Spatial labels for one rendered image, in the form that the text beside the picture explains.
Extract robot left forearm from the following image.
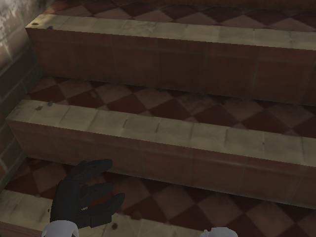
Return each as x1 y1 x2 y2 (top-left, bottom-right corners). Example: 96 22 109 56
41 220 79 237

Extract robot right thigh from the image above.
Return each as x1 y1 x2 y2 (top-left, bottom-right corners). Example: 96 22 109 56
199 227 238 237

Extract robot left hand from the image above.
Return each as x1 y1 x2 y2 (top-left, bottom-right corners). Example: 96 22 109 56
48 159 125 229

